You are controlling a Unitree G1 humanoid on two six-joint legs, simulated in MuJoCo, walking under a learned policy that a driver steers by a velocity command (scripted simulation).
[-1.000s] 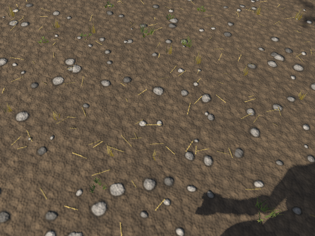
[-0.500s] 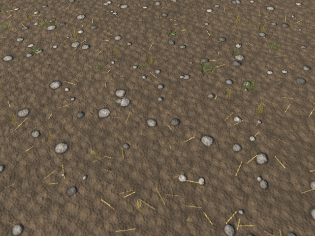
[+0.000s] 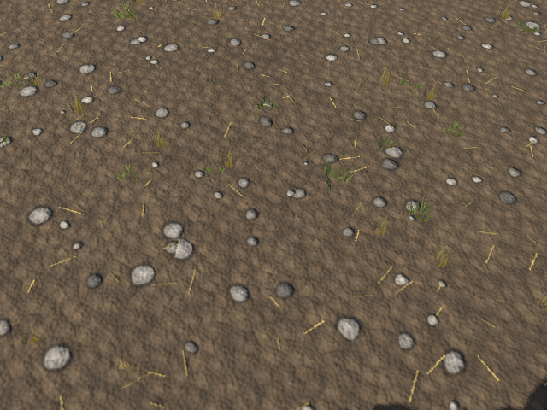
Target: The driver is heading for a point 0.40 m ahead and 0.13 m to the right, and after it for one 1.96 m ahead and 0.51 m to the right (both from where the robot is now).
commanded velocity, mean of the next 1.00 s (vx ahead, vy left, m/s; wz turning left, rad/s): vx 0.50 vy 0.00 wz -0.39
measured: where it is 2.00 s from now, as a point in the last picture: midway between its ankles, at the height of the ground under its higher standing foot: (389, 236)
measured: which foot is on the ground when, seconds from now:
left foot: down 0.00-0.32, up 0.34-0.78, down 0.80-1.00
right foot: up 0.00-0.32, down 0.34-0.82, up 0.84-1.00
